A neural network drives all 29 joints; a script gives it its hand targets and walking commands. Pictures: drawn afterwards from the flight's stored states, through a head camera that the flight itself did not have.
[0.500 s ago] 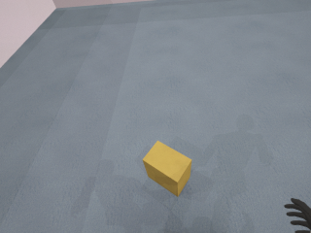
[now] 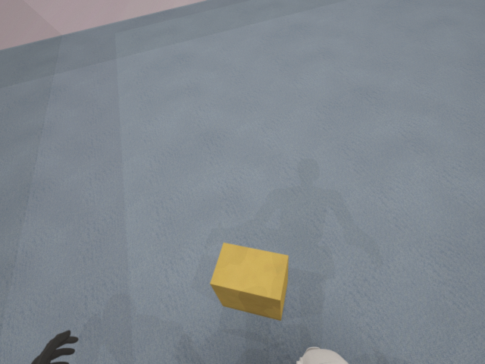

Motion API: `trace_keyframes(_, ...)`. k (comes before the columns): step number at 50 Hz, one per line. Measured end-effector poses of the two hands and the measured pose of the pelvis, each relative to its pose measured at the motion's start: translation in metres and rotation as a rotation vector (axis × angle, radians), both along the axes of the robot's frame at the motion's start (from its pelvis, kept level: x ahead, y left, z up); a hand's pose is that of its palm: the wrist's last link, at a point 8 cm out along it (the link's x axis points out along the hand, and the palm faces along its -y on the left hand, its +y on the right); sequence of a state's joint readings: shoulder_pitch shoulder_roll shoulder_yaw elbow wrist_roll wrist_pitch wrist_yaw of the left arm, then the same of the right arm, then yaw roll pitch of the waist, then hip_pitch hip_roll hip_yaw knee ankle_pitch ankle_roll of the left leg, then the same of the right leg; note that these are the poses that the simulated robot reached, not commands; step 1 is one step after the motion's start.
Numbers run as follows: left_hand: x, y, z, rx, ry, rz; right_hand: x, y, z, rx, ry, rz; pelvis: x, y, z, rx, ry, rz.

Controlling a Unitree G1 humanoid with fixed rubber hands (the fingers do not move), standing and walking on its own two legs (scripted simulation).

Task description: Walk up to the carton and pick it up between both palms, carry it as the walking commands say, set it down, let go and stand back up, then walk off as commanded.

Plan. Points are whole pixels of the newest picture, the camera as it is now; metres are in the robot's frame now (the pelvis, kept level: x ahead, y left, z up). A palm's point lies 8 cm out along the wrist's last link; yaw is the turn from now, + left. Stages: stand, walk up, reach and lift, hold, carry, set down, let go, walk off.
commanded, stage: walk up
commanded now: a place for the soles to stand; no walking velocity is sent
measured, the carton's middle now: (253, 282) +0.47 +0.03 -0.62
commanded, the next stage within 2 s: none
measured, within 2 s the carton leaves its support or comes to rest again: neither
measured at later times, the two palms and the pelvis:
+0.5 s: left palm out of the picture +0.24 +0.50 -0.09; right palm out of the picture +0.12 -0.19 -0.09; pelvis +0.08 +0.16 -0.02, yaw -12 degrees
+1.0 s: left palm (57, 275) +0.35 +0.42 -0.10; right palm out of the picture +0.06 -0.21 -0.08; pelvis +0.10 +0.15 -0.02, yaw -21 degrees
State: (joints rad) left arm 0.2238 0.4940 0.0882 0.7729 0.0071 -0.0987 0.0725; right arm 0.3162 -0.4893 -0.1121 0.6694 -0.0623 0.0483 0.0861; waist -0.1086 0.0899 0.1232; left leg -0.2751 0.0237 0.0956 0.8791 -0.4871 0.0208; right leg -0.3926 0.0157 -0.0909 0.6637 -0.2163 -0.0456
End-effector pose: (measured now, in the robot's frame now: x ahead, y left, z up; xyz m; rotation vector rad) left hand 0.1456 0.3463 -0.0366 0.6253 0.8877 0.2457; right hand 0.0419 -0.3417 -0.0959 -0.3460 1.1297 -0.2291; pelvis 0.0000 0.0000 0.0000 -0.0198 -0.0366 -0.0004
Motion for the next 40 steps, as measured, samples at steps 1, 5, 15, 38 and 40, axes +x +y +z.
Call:
trace_keyframes(1,0.003,0.005,0.001,0.007,-0.013,0.003,0.007,0.007,-0.001,0.002,0.001,0.009,0.004,0.004,-0.001,-0.005,-0.005,-0.004)
trace_keyframes(5,0.001,0.034,0.010,0.037,-0.015,0.036,0.047,0.029,0.001,-0.001,-0.039,0.047,0.019,0.028,0.001,-0.012,-0.013,-0.023)
trace_keyframes(15,0.000,0.146,-0.015,0.096,0.135,0.012,0.124,0.099,0.010,-0.060,-0.197,0.035,0.057,0.119,-0.023,0.031,0.002,-0.121)
trace_keyframes(38,0.175,0.112,-0.061,-0.142,0.109,-0.260,0.052,0.153,0.009,-0.169,-0.056,-0.228,0.101,0.172,-0.021,0.031,0.021,-0.305)
trace_keyframes(40,0.184,0.106,-0.061,-0.159,0.099,-0.260,0.046,0.157,0.010,-0.176,-0.050,-0.221,0.104,0.175,-0.020,0.013,0.022,-0.311)
